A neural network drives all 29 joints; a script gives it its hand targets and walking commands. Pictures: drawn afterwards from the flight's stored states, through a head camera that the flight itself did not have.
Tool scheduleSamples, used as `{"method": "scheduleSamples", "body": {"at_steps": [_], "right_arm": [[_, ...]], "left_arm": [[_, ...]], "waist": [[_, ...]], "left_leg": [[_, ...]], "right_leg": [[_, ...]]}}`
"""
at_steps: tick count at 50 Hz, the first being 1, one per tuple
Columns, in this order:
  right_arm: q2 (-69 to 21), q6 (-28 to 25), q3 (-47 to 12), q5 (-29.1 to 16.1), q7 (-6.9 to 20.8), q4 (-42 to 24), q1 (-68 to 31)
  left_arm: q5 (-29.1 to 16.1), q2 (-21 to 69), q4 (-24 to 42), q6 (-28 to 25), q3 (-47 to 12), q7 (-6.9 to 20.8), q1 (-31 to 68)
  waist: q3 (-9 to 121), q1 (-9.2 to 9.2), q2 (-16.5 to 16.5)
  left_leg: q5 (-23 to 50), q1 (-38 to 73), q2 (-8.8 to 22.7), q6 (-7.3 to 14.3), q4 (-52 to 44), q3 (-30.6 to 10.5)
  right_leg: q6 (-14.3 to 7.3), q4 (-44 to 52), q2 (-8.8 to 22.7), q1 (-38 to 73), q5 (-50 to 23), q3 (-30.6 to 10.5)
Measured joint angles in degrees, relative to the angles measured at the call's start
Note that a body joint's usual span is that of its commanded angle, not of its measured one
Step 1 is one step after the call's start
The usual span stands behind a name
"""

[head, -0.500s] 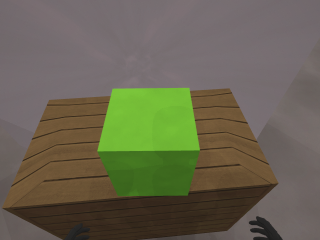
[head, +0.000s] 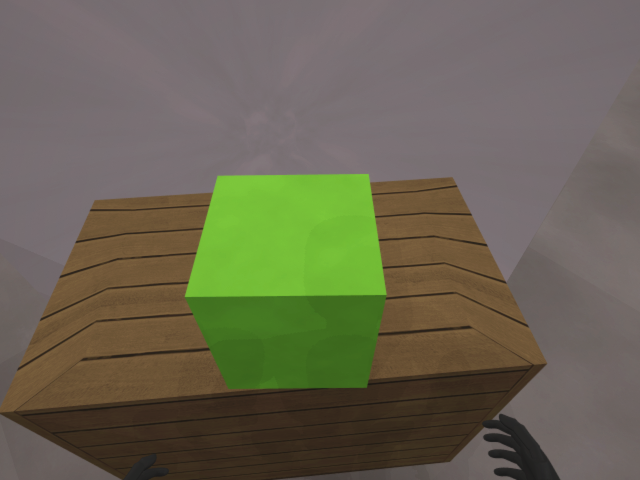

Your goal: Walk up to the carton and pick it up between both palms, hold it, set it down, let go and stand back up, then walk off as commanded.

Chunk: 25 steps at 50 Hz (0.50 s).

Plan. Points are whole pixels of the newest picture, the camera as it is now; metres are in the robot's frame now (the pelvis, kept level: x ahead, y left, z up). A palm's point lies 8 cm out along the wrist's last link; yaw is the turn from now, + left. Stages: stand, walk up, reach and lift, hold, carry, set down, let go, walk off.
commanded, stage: reach and lift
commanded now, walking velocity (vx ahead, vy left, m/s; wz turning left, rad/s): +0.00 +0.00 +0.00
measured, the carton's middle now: (295, 286) +0.38 +0.05 +0.01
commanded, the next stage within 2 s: none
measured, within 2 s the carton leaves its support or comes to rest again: neither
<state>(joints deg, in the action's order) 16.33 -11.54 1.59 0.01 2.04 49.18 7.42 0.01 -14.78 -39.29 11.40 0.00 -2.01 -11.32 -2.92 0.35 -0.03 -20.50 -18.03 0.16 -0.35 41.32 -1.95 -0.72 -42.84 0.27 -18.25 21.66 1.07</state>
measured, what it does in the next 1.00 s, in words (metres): stands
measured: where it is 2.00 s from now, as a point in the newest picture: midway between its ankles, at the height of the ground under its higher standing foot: outside the picture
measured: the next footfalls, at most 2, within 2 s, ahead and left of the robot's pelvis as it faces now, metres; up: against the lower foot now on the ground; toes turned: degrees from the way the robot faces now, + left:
none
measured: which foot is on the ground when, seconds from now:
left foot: down 0.00-1.00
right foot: down 0.00-1.00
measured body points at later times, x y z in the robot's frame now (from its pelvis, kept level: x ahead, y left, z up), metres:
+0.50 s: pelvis +0.00 +0.02 +0.02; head +0.00 +0.03 +0.47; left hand +0.19 +0.25 -0.06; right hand +0.14 -0.22 -0.05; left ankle +0.02 +0.14 -0.71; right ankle +0.02 -0.11 -0.71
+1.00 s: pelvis +0.00 +0.04 +0.02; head -0.01 +0.05 +0.47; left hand +0.22 +0.27 -0.02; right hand +0.17 -0.19 -0.01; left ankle +0.02 +0.14 -0.71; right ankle +0.02 -0.10 -0.71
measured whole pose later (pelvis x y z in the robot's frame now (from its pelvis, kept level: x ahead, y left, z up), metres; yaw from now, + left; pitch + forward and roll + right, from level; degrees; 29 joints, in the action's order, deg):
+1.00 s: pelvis +0.00 +0.04 +0.02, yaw -4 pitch -5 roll -1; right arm 9.0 -18.0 1.6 -0.2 3.4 27.5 15.9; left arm -3.5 -14.8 -26.5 -9.7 0.0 -4.6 -11.0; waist -2.8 0.9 1.4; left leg -15.1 -10.4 1.3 -0.4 29.8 2.6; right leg -0.6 -26.8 -0.8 -10.1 12.5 -3.4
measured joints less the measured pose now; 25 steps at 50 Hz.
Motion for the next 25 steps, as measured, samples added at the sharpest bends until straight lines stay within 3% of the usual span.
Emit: {"method": "scheduleSamples", "body": {"at_steps": [6, 17, 25], "right_arm": [[-2.9, -2.7, 0.0, 0.0, -0.4, 0.1, -2.8], [-4.0, -5.8, 0.0, 0.0, -1.6, -5.1, 4.5], [-5.1, -6.5, 0.0, 0.0, -0.4, -9.8, 6.6]], "left_arm": [[0.0, 0.0, 6.1, -0.9, 0.0, 0.1, 0.4], [0.0, 0.0, 6.2, -7.4, 0.0, 0.8, 0.3], [0.0, 0.0, 7.0, -11.4, 0.0, 0.2, 0.3]], "waist": [[0.0, 0.0, 0.3], [0.0, 0.0, 1.0], [0.0, 0.0, 1.4]], "left_leg": [[0.0, 1.2, 0.9, 0.0, -0.9, 1.3], [4.0, 5.4, 1.0, 0.0, -8.8, 2.3], [5.3, 6.4, 1.1, 0.0, -10.8, 3.7]], "right_leg": [[-0.2, 0.4, -0.9, 0.3, -0.4, -1.3], [-0.2, 8.6, -0.9, 4.4, -4.7, -2.2], [0.1, 12.1, -1.0, 5.6, -7.1, -3.6]]}}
